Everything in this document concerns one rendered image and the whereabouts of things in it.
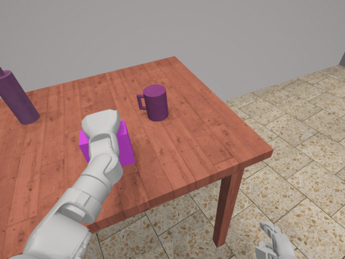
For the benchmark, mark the right robot hand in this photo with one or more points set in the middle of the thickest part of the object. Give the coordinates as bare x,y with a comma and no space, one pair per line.
281,243

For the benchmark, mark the left robot upper arm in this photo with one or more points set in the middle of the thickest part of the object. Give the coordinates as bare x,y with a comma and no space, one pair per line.
60,238

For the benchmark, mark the table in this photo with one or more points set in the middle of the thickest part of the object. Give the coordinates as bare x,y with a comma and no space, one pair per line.
200,142

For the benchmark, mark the sponge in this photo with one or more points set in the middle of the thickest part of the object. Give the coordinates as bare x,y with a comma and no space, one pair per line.
126,155

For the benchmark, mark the left robot hand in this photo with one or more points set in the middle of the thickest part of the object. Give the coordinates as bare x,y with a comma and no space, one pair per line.
107,120

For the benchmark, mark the left robot forearm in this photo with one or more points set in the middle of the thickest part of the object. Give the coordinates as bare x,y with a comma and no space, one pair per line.
83,201

